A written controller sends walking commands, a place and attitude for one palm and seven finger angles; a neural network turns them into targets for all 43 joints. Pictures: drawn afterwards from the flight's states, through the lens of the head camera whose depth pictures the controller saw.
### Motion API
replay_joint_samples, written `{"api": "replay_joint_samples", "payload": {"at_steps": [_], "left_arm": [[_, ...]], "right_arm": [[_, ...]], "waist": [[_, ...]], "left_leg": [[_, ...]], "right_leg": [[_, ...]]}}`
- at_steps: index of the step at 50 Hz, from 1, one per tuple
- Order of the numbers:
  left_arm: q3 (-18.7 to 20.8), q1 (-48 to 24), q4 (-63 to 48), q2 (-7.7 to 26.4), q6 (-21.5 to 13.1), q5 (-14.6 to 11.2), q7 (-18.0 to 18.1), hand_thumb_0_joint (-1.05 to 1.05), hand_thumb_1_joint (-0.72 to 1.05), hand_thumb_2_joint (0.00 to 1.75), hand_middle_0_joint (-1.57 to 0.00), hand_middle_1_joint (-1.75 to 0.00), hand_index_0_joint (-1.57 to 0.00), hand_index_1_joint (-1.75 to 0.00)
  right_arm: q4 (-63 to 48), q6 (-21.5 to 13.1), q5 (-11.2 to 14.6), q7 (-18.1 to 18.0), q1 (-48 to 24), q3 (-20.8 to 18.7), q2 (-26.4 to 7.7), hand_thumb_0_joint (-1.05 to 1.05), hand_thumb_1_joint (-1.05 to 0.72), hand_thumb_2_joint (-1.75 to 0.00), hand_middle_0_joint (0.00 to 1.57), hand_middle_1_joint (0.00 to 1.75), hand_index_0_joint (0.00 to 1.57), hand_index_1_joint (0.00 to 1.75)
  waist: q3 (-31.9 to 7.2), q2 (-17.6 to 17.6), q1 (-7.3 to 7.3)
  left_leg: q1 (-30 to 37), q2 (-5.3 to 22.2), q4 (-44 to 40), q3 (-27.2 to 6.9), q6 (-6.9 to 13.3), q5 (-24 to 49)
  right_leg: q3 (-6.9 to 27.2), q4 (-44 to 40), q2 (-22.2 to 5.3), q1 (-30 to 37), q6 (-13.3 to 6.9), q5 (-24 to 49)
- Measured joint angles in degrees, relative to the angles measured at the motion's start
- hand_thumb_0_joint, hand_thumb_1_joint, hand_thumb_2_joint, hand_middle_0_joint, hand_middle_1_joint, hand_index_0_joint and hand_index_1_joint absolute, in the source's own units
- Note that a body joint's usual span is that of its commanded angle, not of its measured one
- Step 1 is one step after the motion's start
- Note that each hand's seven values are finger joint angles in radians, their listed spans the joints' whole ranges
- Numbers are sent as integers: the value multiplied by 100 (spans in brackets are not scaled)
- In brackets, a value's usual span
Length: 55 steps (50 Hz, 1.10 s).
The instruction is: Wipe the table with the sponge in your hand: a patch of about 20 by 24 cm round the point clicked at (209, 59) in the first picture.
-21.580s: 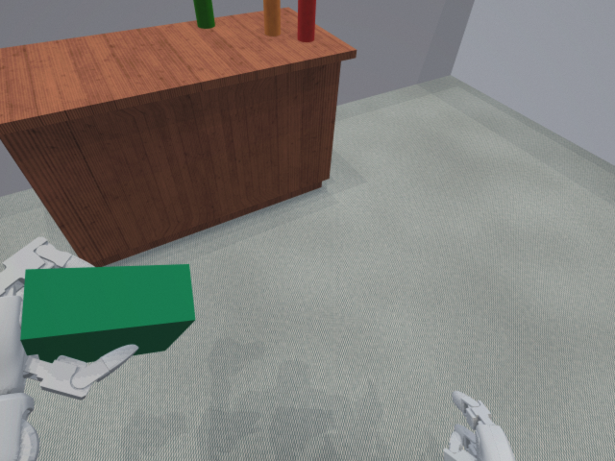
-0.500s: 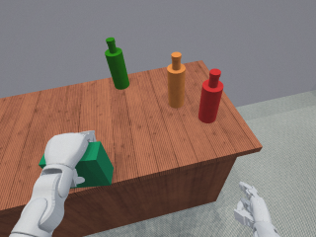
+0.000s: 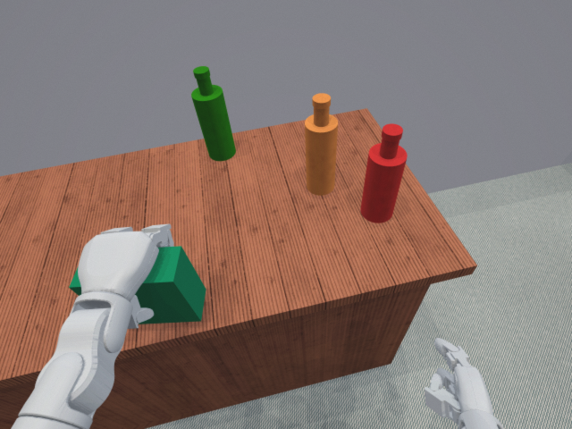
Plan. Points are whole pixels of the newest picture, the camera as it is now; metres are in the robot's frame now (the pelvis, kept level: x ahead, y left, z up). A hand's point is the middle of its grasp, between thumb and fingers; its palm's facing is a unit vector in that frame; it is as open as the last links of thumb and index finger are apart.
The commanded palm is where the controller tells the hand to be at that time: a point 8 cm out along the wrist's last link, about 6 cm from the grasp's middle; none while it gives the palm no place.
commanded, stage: move the sponge above the wiping area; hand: left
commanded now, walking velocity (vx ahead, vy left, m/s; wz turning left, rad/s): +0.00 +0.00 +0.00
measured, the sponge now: (151, 295) +0.26 +0.27 +0.02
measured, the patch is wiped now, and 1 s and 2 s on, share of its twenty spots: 0.00 0.00 0.30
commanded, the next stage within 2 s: lower the sponge onto the table in 0.04 s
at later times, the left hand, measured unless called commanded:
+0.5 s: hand (123, 268) +0.27 +0.29 +0.08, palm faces +0.09 -0.03 -1.00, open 9.8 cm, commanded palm +0.23 +0.29 +0.14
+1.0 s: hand (122, 279) +0.26 +0.29 +0.06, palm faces +0.05 -0.05 -1.00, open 9.8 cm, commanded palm +0.23 +0.28 +0.11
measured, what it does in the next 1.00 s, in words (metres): stands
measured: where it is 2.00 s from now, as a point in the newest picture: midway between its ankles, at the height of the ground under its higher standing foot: outside the picture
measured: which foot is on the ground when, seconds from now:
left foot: down 0.00-1.00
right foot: down 0.00-1.00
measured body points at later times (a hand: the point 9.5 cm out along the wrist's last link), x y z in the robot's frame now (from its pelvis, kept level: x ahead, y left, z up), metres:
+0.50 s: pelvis +0.00 +0.00 +0.00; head +0.02 -0.03 +0.45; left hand +0.26 +0.28 +0.14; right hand +0.24 -0.21 -0.10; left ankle -0.06 +0.11 -0.74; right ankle +0.04 -0.13 -0.74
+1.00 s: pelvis +0.00 +0.00 +0.00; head +0.02 -0.04 +0.45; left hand +0.25 +0.29 +0.12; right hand +0.23 -0.21 -0.10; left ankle -0.06 +0.11 -0.74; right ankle +0.04 -0.13 -0.74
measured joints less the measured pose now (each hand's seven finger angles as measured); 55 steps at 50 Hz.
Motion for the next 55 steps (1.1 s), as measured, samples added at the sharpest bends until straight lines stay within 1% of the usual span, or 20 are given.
{"api": "replay_joint_samples", "payload": {"at_steps": [3, 5, 8, 11, 14, 17, 20, 22, 25, 28, 31, 34, 36, 39, 42, 45, 47, 50, 53, 55], "left_arm": [[239, -224, 81, -52, 487, -166, 377, 0, -47, 103, -76, -135, -77, -134], [395, -309, 122, -56, 960, -314, 407, 0, -47, 103, -76, -135, -77, -134], [490, -346, 226, 8, 1604, -468, 140, 0, -47, 103, -75, -135, -76, -135], [348, -257, 321, 55, 1938, -535, -332, 0, -47, 103, -75, -136, -76, -135], [85, -116, 337, 33, 1761, -443, -794, 0, -47, 103, -75, -136, -76, -135], [-52, 79, 173, 29, 1050, -295, -949, 0, -47, 103, -75, -136, -77, -135], [-56, 201, -45, 71, 360, -77, -651, 0, -47, 103, -76, -135, -77, -134], [10, 130, -61, 81, 144, -12, -337, 0, -47, 103, -76, -135, -77, -134], [221, -92, 45, 58, 293, -98, 76, 0, -47, 103, -76, -135, -77, -134], [436, -217, 144, -9, 847, -247, 225, 0, -47, 103, -76, -135, -77, -134], [450, -146, 171, -33, 1454, -382, 18, 0, -47, 103, -75, -136, -76, -135], [294, 29, 225, -25, 1731, -426, -392, 0, -47, 103, -75, -136, -76, -135], [154, 112, 300, -19, 1620, -392, -647, 0, -47, 103, -75, -136, -76, -135], [71, 218, 271, 1, 1066, -227, -758, 0, -47, 103, -75, -136, -76, -135], [102, 262, 145, 38, 412, -29, -493, 0, -47, 103, -76, -135, -77, -134], [177, 187, 161, 2, 143, 8, -72, 0, -47, 103, -76, -135, -77, -134], [253, 75, 282, -62, 230, -53, 142, 0, -47, 103, -76, -135, -77, -134], [282, -80, 502, -166, 641, -136, 257, 0, -47, 103, -76, -135, -77, -134], [185, -143, 659, -245, 1043, -153, 149, 0, -47, 103, -75, -135, -76, -135], [84, -114, 697, -282, 1169, -144, 17, 0, -47, 103, -75, -136, -76, -135]], "right_arm": [[119, 107, 70, 140, -135, 31, 76, 2, -91, -90, 20, 30, 20, 30], [138, 208, 117, 220, -216, 89, 83, 2, -91, -90, 20, 30, 20, 30], [76, 344, 200, 275, -317, 189, 22, 2, -91, -90, 20, 30, 20, 30], [-99, 390, 250, 249, -328, 225, -96, 2, -90, -90, 21, 30, 20, 30], [-239, 320, 207, 172, -262, 198, -213, 2, -90, -90, 21, 30, 20, 30], [-262, 196, 78, 59, -148, 135, -244, 2, -91, -90, 21, 30, 20, 30], [-198, 70, -10, -37, -44, 57, -185, 2, -91, -90, 20, 30, 20, 30], [-106, 44, -9, -36, -32, 20, -123, 2, -91, -90, 20, 30, 20, 30], [34, 92, 44, 48, -95, 10, -27, 2, -91, -90, 20, 30, 20, 30], [97, 197, 111, 190, -187, 63, 14, 2, -91, -90, 20, 30, 20, 30], [28, 321, 165, 283, -238, 135, -25, 2, -91, -90, 20, 30, 20, 30], [-97, 386, 199, 280, -256, 190, -112, 2, -90, -90, 21, 30, 20, 30], [-180, 368, 170, 231, -211, 184, -164, 2, -90, -90, 21, 30, 20, 30], [-227, 235, 81, 110, -100, 129, -196, 2, -91, -90, 21, 30, 20, 30], [-166, 103, -5, 18, 19, 30, -170, 2, -91, -90, 20, 30, 20, 30], [-45, 61, 5, 15, 29, -29, -109, 2, -91, -90, 20, 30, 20, 30], [40, 95, 51, 58, -29, -28, -61, 2, -91, -90, 20, 30, 20, 30], [87, 181, 115, 131, -111, 14, -19, 2, -91, -90, 20, 30, 20, 30], [56, 249, 145, 182, -166, 70, -28, 2, -91, -90, 20, 30, 20, 30], [2, 272, 139, 191, -167, 93, -49, 2, -91, -90, 20, 30, 20, 30]], "waist": [[-53, 43, -21], [-91, 86, -70], [-93, 134, -166], [-41, 150, -225], [29, 117, -198], [74, 51, -91], [59, 19, -1], [32, 15, 26], [-27, 24, 18], [-87, 65, -58], [-111, 126, -160], [-67, 147, -225], [-27, 114, -214], [45, 35, -121], [37, 2, -7], [-29, 13, 7], [-62, 13, -18], [-104, 28, -86], [-107, 60, -159], [-105, 75, -191]], "left_leg": [[46, 24, -73, 55, -10, 27], [84, 26, -131, 81, -3, 50], [103, 7, -174, 68, 12, 81], [57, -27, -144, 8, 30, 91], [-6, -54, -71, -46, 47, 72], [7, -46, -24, -58, 49, 33], [48, -16, -6, -57, 25, -7], [57, 0, -14, -62, 8, -11], [57, 22, -53, -33, -5, 4], [67, 24, -128, 8, -6, 43], [68, 2, -166, 18, 14, 69], [36, -26, -131, 6, 38, 65], [-5, -44, -89, -14, 48, 56], [-38, -41, -13, -28, 47, 24], [-43, -21, 34, -45, 25, -7], [-81, -9, 70, -58, 8, -26], [-103, -8, 58, -42, 1, -16], [-119, -9, 11, -9, -2, 14], [-116, -19, -37, 8, 5, 47], [-112, -26, -56, 10, 12, 57]], "right_leg": [[52, -69, 32, 22, 4, 48], [78, -102, 37, 42, 16, 69], [69, -112, 15, 54, 29, 71], [16, -82, -29, 33, 42, 54], [-35, -20, -64, -4, 44, 19], [-48, 14, -55, 14, 32, -16], [-51, 3, -25, 66, 10, -35], [-58, -27, -10, 86, 2, -28], [-32, -79, 15, 78, 5, 9], [9, -120, 22, 59, 12, 45], [24, -120, 2, 43, 30, 50], [16, -69, -27, 11, 45, 29], [-1, -22, -47, -24, 49, 9], [-17, 31, -43, -43, 33, -16], [-36, 32, -25, -24, 9, -25], [-50, 23, -16, -38, 10, -22], [-35, 22, -12, -72, 14, -11], [0, 12, -9, -116, 17, 13], [19, 5, -16, -137, 17, 27], [22, 12, -23, -144, 19, 22]]}}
